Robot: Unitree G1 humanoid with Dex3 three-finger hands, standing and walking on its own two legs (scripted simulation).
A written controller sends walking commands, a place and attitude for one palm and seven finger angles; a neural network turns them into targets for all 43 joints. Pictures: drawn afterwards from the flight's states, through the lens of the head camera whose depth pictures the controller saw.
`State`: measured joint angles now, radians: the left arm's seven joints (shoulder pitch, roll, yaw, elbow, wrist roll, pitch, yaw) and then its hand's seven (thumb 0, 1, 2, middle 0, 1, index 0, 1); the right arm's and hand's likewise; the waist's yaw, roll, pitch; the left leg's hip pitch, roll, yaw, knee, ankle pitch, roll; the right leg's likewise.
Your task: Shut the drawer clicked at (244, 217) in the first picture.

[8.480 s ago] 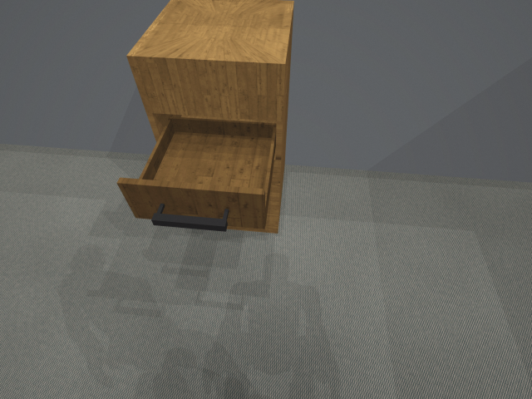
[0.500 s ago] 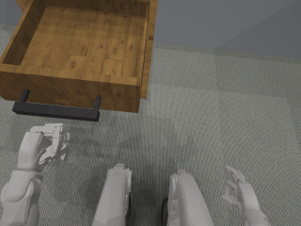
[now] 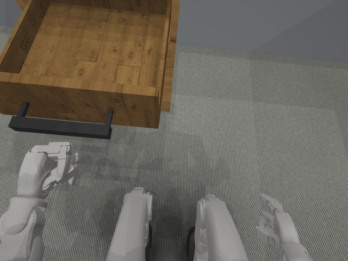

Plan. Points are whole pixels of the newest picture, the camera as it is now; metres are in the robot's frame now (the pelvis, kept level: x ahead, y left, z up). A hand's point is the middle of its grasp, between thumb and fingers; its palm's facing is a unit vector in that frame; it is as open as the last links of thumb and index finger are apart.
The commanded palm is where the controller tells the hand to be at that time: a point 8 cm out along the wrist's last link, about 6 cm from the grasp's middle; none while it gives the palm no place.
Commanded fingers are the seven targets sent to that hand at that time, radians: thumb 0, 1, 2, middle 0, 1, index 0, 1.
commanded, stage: push the drawer shut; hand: left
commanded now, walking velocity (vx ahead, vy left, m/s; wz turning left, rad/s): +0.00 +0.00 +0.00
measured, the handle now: (65, 119) +0.39 +0.27 +0.01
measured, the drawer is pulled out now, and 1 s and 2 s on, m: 0.30 0.23 0.11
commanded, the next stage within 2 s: none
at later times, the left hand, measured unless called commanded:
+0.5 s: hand (75, 155) +0.32 +0.23 +0.00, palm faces -0.03 -1.00 -0.06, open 3.0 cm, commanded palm +0.33 +0.27 +0.01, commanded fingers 0.00 0.90 0.90 -1.40 -1.60 -1.40 -1.60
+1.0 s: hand (82, 127) +0.38 +0.23 +0.00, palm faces -0.02 -1.00 -0.06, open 3.1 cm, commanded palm +0.40 +0.26 +0.01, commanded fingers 0.00 0.90 0.90 -1.40 -1.60 -1.40 -1.60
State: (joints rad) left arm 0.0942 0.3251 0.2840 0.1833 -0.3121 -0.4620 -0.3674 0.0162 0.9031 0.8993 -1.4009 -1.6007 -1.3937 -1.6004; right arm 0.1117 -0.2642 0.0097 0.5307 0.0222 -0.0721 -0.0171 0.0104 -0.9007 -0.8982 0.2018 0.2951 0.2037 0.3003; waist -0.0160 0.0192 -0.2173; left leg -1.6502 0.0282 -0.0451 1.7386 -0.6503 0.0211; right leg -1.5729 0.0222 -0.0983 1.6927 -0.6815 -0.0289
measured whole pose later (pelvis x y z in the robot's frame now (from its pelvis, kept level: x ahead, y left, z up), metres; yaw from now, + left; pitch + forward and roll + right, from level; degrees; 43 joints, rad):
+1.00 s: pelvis -0.02 +0.01 +0.00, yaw +0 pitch +32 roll -6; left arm -0.40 0.40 0.28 0.61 -0.20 -0.45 -0.32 0.01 0.82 0.95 -1.40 -1.60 -1.39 -1.60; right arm 0.16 -0.28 0.05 0.59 0.00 -0.05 -0.04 0.01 -0.90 -0.90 0.20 0.30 0.20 0.30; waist -0.06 0.01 -0.20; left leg -1.67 0.01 -0.05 1.71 -0.60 0.03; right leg -1.59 0.01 -0.10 1.66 -0.63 -0.02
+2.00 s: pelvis -0.02 +0.01 -0.02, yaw -2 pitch +35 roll -8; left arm -0.92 0.60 0.40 1.05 -0.08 -0.45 -0.33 -0.01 0.75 0.91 -1.40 -1.60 -1.40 -1.60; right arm 0.21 -0.28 0.09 0.60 -0.04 0.07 -0.02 0.00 -0.90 -0.90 0.20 0.30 0.20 0.30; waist -0.17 0.02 -0.16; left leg -1.79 0.03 -0.07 1.77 -0.60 0.04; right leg -1.70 0.03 -0.12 1.70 -0.63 -0.01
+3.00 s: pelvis -0.03 +0.02 -0.05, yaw -6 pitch +40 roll -11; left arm -1.40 0.96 0.42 1.22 0.10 -0.25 -0.34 -0.01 0.71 0.92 -1.40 -1.60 -1.39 -1.60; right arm 0.29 -0.26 0.18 0.55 -0.07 0.12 0.00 0.00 -0.90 -0.90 0.20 0.30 0.20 0.30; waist -0.35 0.02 -0.08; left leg -1.98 0.04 -0.09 1.87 -0.60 0.05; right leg -1.87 0.04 -0.14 1.76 -0.61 0.00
